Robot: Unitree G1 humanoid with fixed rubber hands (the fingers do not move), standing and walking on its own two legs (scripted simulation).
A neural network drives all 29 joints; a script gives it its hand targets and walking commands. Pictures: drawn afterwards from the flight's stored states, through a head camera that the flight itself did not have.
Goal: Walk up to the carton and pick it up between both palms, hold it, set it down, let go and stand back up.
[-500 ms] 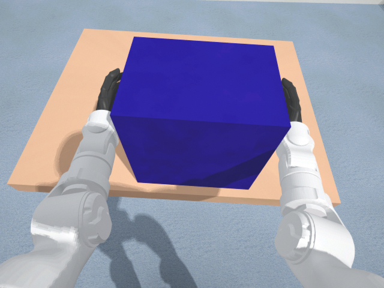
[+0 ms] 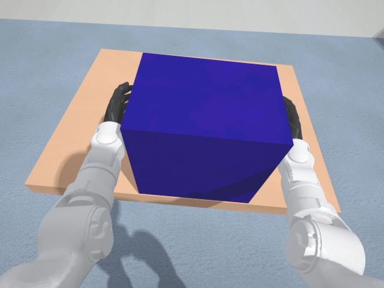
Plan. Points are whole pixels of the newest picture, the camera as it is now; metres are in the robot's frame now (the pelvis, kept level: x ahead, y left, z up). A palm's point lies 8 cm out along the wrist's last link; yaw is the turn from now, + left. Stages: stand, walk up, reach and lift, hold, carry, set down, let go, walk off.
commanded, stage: reach and lift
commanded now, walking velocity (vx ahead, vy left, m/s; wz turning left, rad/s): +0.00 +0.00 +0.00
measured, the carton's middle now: (201, 135) +0.44 -0.04 +0.05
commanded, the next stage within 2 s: none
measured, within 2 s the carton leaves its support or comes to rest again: neither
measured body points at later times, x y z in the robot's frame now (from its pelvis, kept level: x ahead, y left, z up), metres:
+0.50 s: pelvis -0.02 -0.02 +0.00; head +0.01 -0.01 +0.45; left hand +0.44 +0.14 +0.13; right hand +0.40 -0.23 +0.12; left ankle -0.01 +0.12 -0.75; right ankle -0.02 -0.13 -0.75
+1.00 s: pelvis -0.01 -0.01 +0.00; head -0.02 +0.02 +0.45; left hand +0.41 +0.15 +0.17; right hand +0.38 -0.22 +0.16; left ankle -0.01 +0.12 -0.75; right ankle -0.02 -0.13 -0.75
